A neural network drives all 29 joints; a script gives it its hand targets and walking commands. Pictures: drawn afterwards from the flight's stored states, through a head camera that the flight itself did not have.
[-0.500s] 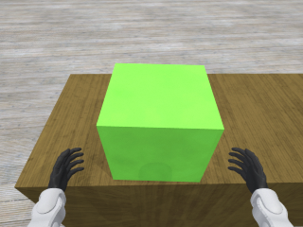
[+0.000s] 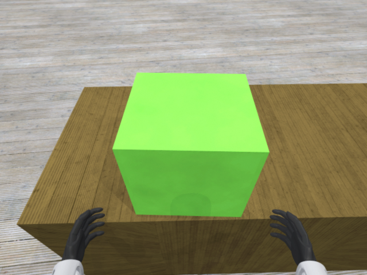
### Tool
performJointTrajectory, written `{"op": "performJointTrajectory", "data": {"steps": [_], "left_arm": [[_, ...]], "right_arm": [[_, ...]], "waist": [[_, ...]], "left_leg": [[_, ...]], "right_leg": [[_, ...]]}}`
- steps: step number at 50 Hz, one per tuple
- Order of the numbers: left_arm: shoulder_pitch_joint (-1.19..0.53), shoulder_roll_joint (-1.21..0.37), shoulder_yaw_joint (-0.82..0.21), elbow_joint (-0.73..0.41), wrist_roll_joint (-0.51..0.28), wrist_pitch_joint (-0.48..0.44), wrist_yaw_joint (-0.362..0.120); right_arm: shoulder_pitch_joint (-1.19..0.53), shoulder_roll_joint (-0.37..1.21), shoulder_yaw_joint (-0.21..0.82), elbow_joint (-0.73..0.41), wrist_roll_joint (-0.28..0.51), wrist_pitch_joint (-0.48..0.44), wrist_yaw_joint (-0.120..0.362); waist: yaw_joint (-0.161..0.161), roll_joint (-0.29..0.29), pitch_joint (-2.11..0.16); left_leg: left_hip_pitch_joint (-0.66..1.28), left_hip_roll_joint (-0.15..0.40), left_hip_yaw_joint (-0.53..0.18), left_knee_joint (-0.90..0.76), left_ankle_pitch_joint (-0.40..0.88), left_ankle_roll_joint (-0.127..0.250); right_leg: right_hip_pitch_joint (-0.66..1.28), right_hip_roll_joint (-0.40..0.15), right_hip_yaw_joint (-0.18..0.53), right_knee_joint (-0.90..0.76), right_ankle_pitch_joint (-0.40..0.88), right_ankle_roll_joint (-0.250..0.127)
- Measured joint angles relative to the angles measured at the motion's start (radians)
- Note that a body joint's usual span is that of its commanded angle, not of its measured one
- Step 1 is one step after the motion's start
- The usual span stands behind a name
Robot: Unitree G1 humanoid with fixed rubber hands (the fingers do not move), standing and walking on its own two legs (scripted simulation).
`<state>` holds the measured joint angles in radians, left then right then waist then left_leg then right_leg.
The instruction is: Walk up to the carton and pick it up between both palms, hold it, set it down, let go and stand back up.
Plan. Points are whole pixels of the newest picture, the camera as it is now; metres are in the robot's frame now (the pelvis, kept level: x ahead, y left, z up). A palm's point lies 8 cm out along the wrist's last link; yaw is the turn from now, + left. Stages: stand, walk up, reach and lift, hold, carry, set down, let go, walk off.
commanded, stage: set down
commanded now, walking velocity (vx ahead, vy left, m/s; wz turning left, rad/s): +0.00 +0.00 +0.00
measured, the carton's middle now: (189, 145) +0.46 +0.00 +0.01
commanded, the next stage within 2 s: let go in 0.80 s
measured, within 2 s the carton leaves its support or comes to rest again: neither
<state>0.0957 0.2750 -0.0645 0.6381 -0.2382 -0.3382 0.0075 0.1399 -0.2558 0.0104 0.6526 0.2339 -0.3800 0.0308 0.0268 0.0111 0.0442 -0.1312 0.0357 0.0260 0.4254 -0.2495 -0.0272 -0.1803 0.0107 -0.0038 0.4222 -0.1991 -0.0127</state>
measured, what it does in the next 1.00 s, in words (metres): stands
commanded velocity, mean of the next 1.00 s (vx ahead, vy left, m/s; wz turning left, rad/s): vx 0.00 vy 0.00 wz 0.00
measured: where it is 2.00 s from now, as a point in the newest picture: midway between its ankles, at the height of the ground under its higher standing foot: outside the picture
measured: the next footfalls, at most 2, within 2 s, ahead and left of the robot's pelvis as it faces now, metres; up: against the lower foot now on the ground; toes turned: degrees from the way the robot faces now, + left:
none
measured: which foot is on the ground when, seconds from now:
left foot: down 0.00-1.00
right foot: down 0.00-1.00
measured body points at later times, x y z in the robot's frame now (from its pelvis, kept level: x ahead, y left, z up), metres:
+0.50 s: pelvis +0.02 +0.01 +0.00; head +0.02 +0.02 +0.45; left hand +0.19 +0.25 -0.07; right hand +0.19 -0.23 -0.07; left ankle -0.01 +0.13 -0.74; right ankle +0.02 -0.11 -0.74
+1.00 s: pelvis +0.00 +0.01 +0.00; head +0.01 +0.02 +0.45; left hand +0.17 +0.23 -0.09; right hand +0.16 -0.24 -0.08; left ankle -0.01 +0.13 -0.74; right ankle +0.02 -0.11 -0.74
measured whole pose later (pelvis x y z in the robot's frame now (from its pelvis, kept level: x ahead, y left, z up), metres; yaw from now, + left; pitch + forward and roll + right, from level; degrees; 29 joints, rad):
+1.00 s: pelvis +0.00 +0.01 +0.00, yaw -1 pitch -4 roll -1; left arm 0.20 0.21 -0.02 0.52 -0.05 0.10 0.03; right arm 0.18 -0.20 -0.06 0.74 0.01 -0.19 0.04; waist 0.02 -0.01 0.08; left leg -0.07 0.05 0.04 0.39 -0.24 -0.02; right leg -0.10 0.02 0.01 0.34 -0.16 -0.01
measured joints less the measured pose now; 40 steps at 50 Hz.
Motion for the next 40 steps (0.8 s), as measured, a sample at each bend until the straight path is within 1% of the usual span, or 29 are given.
{"op": "performJointTrajectory", "data": {"steps": [5,10,18,25,29,36,40], "left_arm": [[0.027,-0.005,0.012,0.003,0.019,0.028,-0.017],[0.057,-0.010,0.023,0.000,0.051,0.073,-0.025],[0.105,-0.023,0.028,-0.058,0.075,0.125,-0.005],[0.114,-0.029,0.042,-0.067,0.107,0.182,0.002],[0.113,-0.040,0.043,-0.063,0.125,0.236,0.003],[0.115,-0.064,0.040,-0.106,0.146,0.311,0.017],[0.111,-0.068,0.044,-0.112,0.160,0.356,0.018]], "right_arm": [[0.002,-0.009,0.012,0.043,0.002,-0.014,-0.010],[0.013,0.001,0.015,0.077,-0.022,-0.004,-0.014],[0.040,0.031,-0.015,0.069,-0.064,0.015,-0.011],[0.034,0.036,-0.021,0.096,-0.093,0.035,-0.007],[0.025,0.040,-0.026,0.116,-0.117,0.063,-0.004],[0.037,0.050,-0.041,0.097,-0.147,0.100,0.002],[0.034,0.050,-0.052,0.102,-0.173,0.126,0.001]], "waist": [[0.003,-0.001,0.004],[0.000,-0.015,0.022],[0.002,-0.024,0.023],[0.007,-0.012,0.011],[0.008,-0.004,0.012],[0.012,-0.004,0.029],[0.009,-0.009,0.038]], "left_leg": [[0.017,0.006,0.000,-0.009,-0.004,-0.002],[0.031,0.008,-0.004,-0.020,-0.002,-0.003],[0.021,0.009,-0.001,-0.019,-0.008,0.002],[0.035,0.006,0.011,-0.020,-0.016,0.010],[0.047,0.004,0.017,-0.022,-0.018,0.015],[0.059,0.003,0.023,-0.032,-0.011,0.018],[0.065,0.004,0.023,-0.037,-0.005,0.016]], "right_leg": [[0.020,0.006,-0.001,-0.017,0.001,-0.002],[0.038,0.008,-0.004,-0.033,0.003,-0.002],[0.036,0.010,-0.001,-0.052,0.010,0.002],[0.053,0.006,0.011,-0.067,0.013,0.011],[0.067,0.005,0.017,-0.079,0.018,0.015],[0.080,0.004,0.023,-0.095,0.030,0.016],[0.086,0.006,0.023,-0.100,0.037,0.015]]}}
